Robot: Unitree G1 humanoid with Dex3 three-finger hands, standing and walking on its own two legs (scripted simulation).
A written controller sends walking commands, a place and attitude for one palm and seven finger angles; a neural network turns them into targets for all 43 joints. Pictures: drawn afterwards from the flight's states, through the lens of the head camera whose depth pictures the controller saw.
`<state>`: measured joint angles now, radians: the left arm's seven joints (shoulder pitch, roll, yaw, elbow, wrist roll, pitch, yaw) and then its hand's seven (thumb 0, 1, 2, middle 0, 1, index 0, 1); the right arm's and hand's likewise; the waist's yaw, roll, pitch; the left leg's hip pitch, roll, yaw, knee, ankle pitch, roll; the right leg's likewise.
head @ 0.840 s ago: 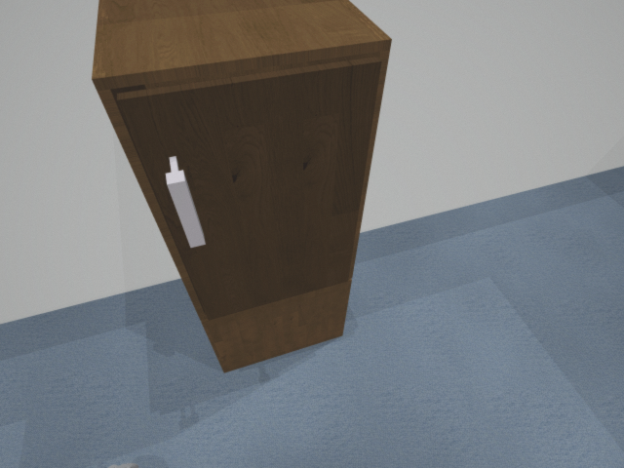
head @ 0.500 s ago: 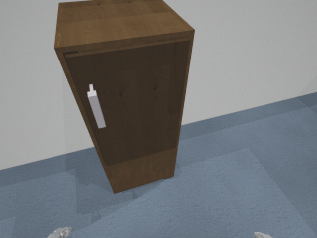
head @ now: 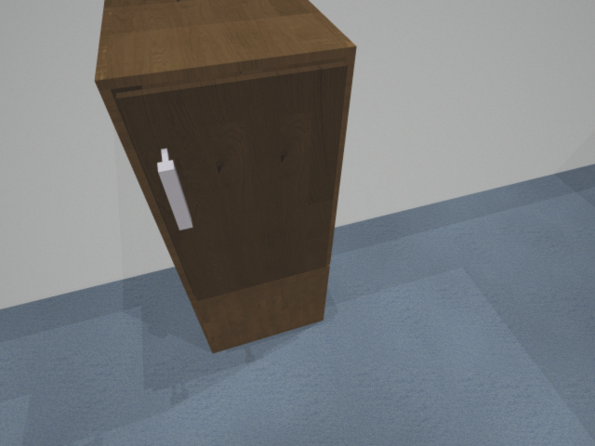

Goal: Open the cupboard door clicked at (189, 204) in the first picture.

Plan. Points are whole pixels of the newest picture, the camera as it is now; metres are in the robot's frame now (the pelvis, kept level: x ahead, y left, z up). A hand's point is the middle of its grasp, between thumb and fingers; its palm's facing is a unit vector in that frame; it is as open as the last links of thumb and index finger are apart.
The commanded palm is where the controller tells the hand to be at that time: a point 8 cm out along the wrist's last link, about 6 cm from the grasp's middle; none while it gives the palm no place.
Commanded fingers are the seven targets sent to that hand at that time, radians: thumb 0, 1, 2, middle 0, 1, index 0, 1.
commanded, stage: stand and wait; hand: left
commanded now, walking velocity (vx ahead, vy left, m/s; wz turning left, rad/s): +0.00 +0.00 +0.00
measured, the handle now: (175, 189) +0.52 +0.25 +0.03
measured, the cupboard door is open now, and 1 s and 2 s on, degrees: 0 0 0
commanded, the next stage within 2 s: look at it before walking up in 0.10 s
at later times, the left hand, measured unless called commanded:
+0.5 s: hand out of the picture +0.09 +0.24 -0.16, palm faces -0.02 -0.95 -0.32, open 7.4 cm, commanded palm none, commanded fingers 0.00 0.90 0.90 -0.20 -0.30 -0.20 -0.30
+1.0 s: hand out of the picture +0.08 +0.23 -0.17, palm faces +0.02 -0.96 -0.29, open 7.4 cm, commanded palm none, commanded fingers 0.00 0.90 0.90 -0.20 -0.30 -0.20 -0.30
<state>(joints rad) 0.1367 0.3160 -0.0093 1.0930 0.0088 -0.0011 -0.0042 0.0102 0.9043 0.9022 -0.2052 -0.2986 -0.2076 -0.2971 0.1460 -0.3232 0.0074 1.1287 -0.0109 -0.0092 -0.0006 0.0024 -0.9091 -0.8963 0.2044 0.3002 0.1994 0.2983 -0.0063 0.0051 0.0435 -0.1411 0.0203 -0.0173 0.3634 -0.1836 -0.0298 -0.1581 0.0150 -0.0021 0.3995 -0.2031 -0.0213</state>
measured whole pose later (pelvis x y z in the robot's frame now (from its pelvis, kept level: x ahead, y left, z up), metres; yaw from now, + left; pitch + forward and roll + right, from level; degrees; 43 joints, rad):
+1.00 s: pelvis +0.02 +0.00 +0.00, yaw +3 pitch -1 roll +1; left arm 0.15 0.29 -0.01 1.10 0.01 0.02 0.01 0.01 0.91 0.90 -0.20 -0.30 -0.20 -0.30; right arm 0.15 -0.27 0.02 1.13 -0.02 0.00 -0.01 0.00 -0.91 -0.90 0.20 0.30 0.20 0.30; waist -0.01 -0.01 0.01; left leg -0.15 0.00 -0.05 0.39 -0.22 -0.03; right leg -0.15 -0.01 -0.04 0.43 -0.25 -0.01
